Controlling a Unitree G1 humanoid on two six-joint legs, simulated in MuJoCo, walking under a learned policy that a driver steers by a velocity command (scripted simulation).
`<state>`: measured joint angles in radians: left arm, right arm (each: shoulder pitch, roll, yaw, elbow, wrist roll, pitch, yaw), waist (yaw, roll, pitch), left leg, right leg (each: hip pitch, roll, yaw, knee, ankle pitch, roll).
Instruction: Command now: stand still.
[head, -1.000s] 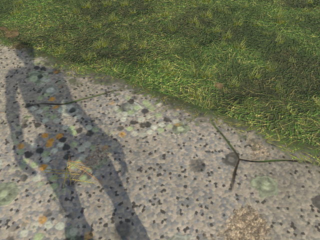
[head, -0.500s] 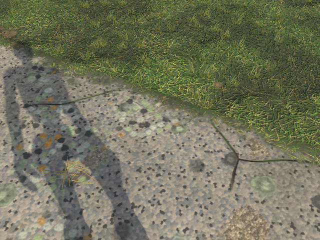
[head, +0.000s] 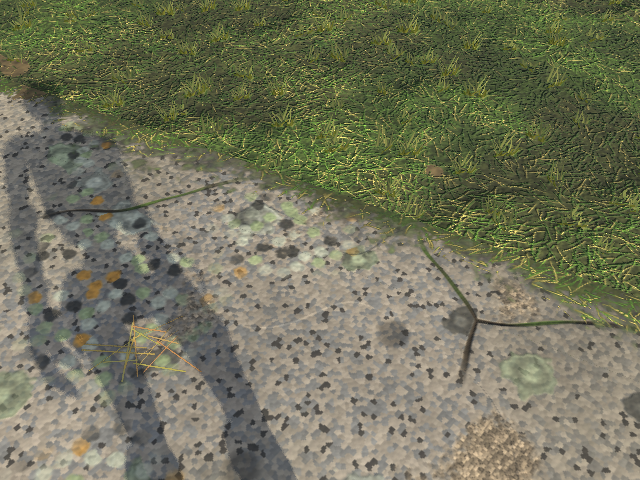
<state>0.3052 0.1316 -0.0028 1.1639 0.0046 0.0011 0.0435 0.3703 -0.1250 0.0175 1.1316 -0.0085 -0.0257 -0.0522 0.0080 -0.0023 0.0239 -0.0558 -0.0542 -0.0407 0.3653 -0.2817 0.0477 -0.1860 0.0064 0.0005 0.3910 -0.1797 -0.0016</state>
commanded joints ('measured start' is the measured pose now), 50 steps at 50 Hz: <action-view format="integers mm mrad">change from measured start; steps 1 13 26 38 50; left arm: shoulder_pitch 69 76 83 87 -126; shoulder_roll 69 62 55 62 75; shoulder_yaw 9 8 7 11 35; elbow -4 3 -7 -16 -182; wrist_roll -1 -1 3 -3 21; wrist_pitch -4 -2 -15 -11 -57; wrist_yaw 3 5 1 12 -41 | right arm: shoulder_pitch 91 96 97 113 246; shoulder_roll -74 -69 -60 -71 -173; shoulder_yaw -11 -12 -15 -16 -69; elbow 0 10 6 15 25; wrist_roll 0 0 -7 1 -19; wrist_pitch -2 0 -8 2 -18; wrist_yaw -5 -7 -5 -12 7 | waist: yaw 1 1 3 -5 -85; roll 8 9 -2 7 149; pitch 71 69 124 52 279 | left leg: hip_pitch -109 -94 -116 -39 51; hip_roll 126 130 128 134 376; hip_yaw -87 -84 -89 -62 -433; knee -74 -66 -63 -34 -193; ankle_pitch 217 264 287 382 -184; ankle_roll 23 20 37 11 248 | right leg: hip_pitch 38 43 21 83 -487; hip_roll -89 -92 -80 -96 -44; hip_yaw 77 72 67 62 -56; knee -40 -32 -6 5 392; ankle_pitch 117 144 146 289 -318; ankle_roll -27 -25 -30 -42 -76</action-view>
